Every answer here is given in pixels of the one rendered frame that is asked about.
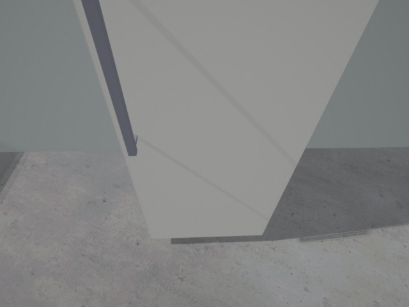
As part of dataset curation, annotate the fridge door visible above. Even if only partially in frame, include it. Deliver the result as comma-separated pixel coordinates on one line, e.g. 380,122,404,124
73,0,379,239

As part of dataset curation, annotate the handle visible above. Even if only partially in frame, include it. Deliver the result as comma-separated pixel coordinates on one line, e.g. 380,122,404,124
81,0,137,156

